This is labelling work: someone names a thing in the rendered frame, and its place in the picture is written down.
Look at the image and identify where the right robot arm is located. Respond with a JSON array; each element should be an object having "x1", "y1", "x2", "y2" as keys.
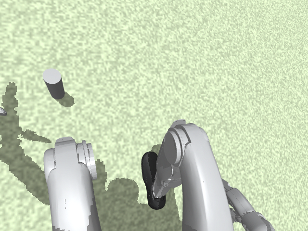
[{"x1": 241, "y1": 212, "x2": 275, "y2": 231}]

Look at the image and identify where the right robot foot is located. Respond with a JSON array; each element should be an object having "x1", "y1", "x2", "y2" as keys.
[{"x1": 141, "y1": 152, "x2": 166, "y2": 210}]

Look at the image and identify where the can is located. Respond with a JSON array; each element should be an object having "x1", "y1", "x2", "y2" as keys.
[{"x1": 42, "y1": 68, "x2": 65, "y2": 99}]

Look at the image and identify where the right robot hand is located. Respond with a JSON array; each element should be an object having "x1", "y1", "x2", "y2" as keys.
[{"x1": 222, "y1": 179, "x2": 255, "y2": 223}]

